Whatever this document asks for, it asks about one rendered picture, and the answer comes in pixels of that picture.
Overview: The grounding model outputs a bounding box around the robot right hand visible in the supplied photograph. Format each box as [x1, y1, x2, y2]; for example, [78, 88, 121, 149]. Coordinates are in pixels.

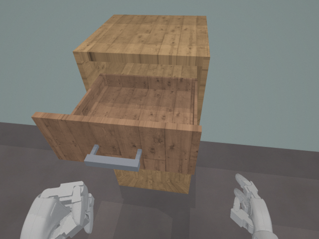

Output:
[230, 173, 273, 236]

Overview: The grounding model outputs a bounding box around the handle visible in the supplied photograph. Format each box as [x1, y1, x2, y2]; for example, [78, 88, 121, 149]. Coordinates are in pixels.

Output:
[84, 144, 142, 172]

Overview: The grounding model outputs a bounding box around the cabinet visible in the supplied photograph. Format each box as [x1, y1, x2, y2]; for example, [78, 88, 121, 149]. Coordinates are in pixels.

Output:
[73, 14, 210, 194]

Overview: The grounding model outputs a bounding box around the robot left hand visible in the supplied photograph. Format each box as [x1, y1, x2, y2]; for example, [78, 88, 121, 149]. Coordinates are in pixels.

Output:
[20, 181, 95, 239]

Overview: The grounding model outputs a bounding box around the drawer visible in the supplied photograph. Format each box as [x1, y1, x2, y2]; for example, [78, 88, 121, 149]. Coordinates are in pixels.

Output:
[31, 73, 202, 175]

